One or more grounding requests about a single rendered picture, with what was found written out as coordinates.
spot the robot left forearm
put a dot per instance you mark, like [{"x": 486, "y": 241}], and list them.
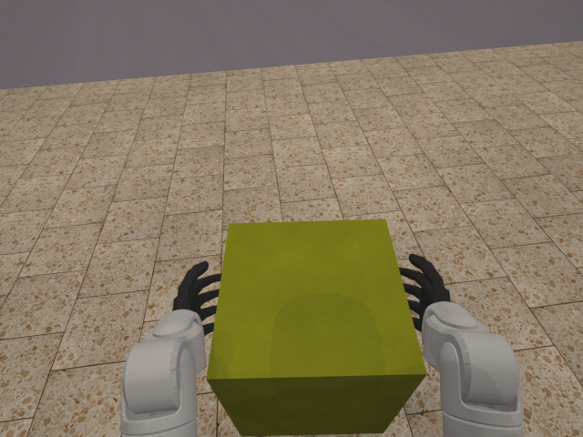
[{"x": 158, "y": 381}]

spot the left robot hand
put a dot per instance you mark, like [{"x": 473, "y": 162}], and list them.
[{"x": 190, "y": 287}]

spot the carton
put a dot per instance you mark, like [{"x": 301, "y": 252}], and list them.
[{"x": 313, "y": 333}]

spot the robot right forearm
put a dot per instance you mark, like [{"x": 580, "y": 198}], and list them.
[{"x": 480, "y": 390}]

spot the right robot hand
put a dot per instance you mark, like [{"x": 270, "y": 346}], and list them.
[{"x": 432, "y": 291}]

